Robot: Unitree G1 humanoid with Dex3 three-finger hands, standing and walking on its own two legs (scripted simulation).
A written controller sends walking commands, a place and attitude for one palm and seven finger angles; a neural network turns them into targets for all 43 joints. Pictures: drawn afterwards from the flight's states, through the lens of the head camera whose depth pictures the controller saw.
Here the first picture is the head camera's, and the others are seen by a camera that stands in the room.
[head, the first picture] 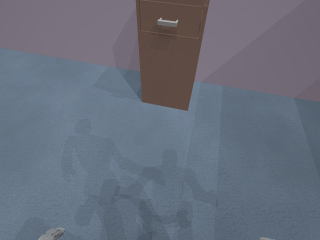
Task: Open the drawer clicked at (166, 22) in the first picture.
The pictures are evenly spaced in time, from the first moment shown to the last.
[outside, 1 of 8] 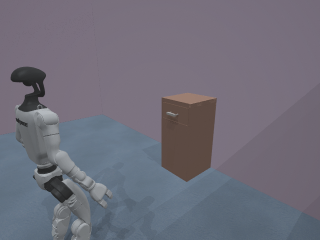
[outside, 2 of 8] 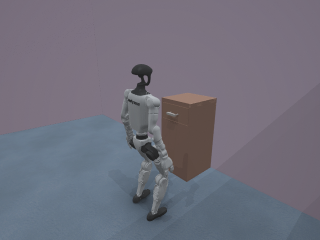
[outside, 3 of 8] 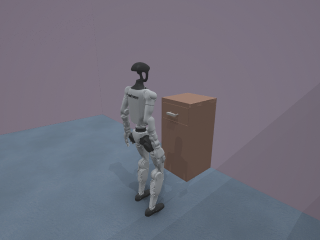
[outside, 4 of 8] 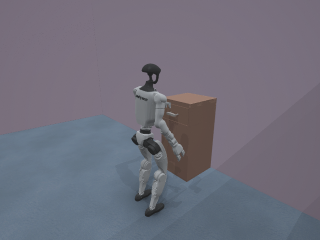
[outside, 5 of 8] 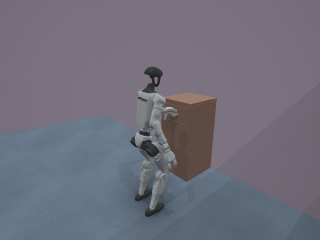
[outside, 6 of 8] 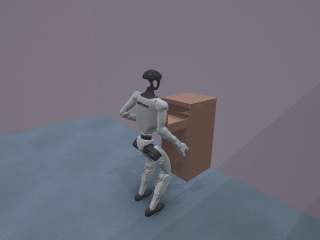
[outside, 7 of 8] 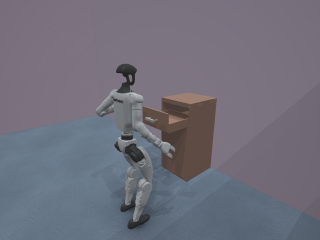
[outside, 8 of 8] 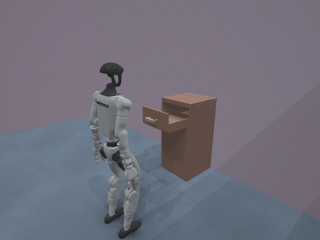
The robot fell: no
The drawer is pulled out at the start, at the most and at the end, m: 0.00 0.30 0.29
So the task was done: yes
